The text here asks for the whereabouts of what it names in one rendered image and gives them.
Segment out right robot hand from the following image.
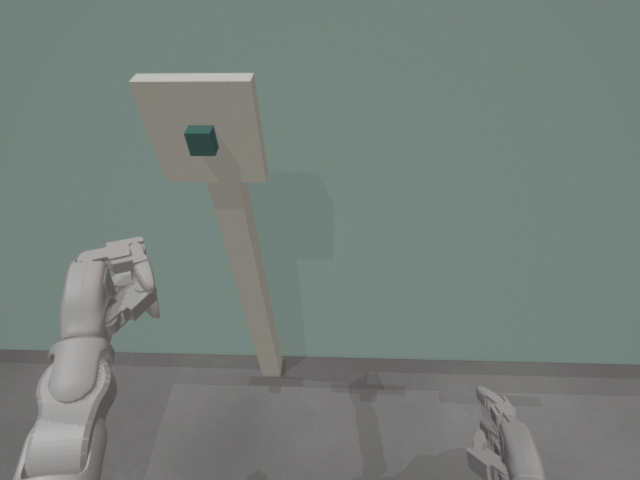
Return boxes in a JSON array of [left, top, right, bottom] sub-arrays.
[[467, 386, 546, 480]]

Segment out left robot hand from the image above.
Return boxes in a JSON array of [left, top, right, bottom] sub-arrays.
[[60, 237, 160, 343]]

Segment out button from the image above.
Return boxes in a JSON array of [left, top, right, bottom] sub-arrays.
[[184, 125, 219, 156]]

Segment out left robot forearm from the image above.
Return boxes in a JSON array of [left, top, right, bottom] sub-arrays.
[[13, 336, 117, 480]]

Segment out panel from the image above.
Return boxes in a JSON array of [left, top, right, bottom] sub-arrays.
[[129, 73, 282, 377]]

